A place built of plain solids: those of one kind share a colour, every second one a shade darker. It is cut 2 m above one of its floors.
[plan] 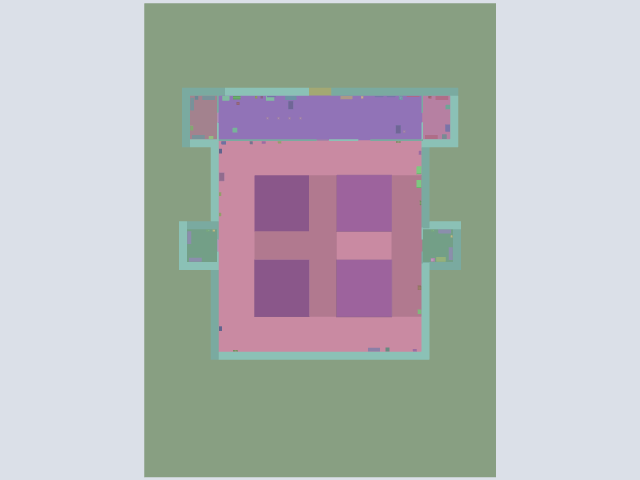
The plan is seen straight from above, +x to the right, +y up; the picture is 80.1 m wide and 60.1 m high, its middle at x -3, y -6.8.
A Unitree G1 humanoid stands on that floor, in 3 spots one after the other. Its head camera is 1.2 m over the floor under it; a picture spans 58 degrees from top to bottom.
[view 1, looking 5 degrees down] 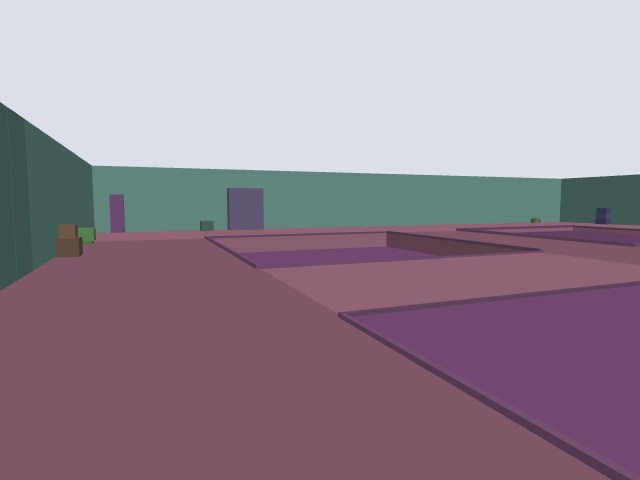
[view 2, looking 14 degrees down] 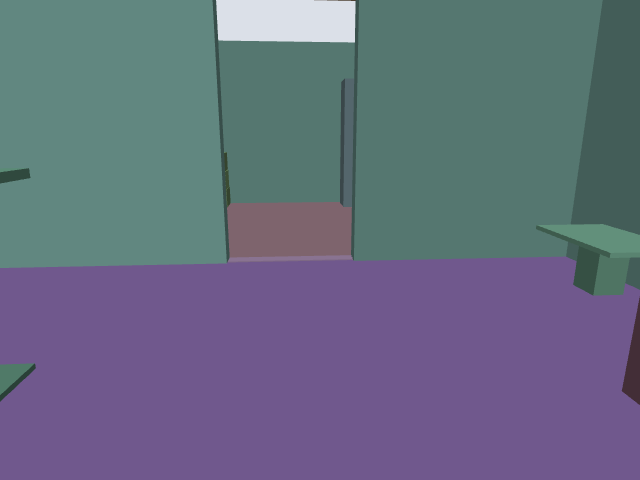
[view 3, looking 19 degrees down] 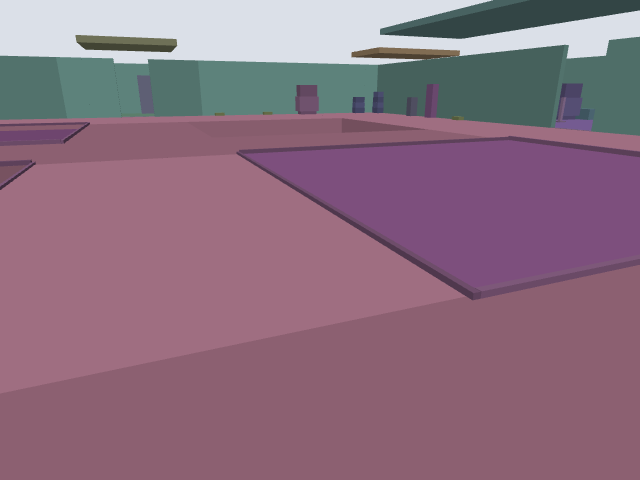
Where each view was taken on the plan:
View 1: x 7.86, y -1.70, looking -112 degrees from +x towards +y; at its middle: floor_gang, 15.92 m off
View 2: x -11.74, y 8.53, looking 176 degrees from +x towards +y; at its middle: floor_store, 4.96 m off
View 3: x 7.86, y -7.50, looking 158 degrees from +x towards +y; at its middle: floor_gang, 3.69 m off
